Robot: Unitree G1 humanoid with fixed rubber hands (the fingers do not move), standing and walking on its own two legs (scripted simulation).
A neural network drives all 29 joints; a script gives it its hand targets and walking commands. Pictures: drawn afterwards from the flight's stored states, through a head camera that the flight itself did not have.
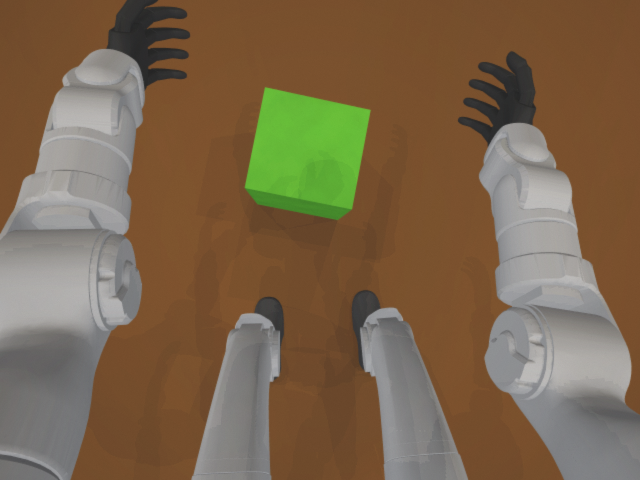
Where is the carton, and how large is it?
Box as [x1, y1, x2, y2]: [245, 87, 370, 219]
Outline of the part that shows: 265,87 245,188 254,200 259,204 338,219 350,210 352,206 370,110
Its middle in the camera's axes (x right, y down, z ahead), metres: -0.03 -0.17 +0.87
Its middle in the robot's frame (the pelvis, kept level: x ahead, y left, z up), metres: +0.55 -0.01 -0.53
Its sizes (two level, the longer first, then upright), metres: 0.210 0.200 0.250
